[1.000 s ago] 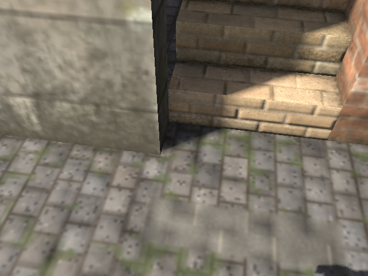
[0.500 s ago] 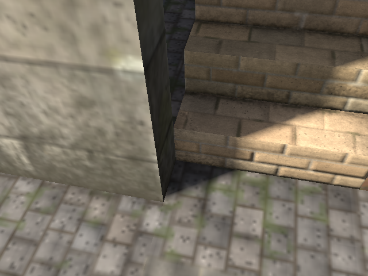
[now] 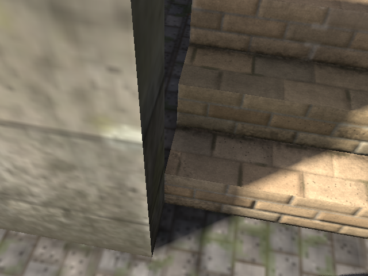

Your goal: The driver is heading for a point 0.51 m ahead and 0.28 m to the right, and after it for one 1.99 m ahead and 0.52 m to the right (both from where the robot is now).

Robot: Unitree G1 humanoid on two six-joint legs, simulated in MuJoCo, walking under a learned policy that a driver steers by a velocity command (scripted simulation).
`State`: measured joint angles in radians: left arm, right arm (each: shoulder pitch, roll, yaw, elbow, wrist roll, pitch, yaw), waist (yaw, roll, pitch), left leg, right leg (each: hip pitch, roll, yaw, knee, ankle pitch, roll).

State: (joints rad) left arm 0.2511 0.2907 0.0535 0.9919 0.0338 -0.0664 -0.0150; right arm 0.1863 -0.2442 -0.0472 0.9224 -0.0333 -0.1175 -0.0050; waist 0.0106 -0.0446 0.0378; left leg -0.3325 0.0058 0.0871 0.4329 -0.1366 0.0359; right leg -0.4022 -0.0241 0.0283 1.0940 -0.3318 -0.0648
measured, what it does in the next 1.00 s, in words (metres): walks ahead, turning right: right foot, then left foot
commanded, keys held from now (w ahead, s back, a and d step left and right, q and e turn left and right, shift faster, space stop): w+e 1.00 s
